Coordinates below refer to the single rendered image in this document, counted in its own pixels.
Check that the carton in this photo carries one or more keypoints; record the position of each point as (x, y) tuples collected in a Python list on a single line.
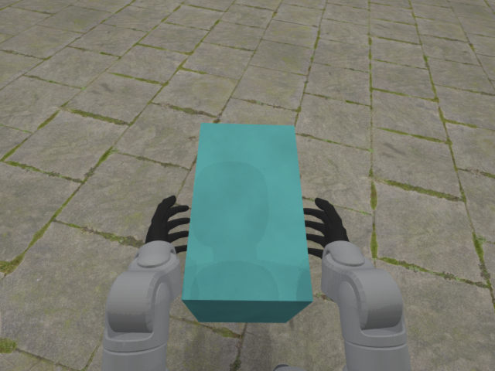
[(247, 256)]

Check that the robot right hand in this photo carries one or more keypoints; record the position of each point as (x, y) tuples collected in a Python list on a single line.
[(332, 228)]

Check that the robot left hand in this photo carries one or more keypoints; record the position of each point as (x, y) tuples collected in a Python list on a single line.
[(159, 228)]

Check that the robot left forearm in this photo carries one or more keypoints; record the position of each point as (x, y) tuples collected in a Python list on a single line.
[(136, 324)]

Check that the robot right forearm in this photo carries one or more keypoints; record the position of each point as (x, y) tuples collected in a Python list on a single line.
[(371, 309)]

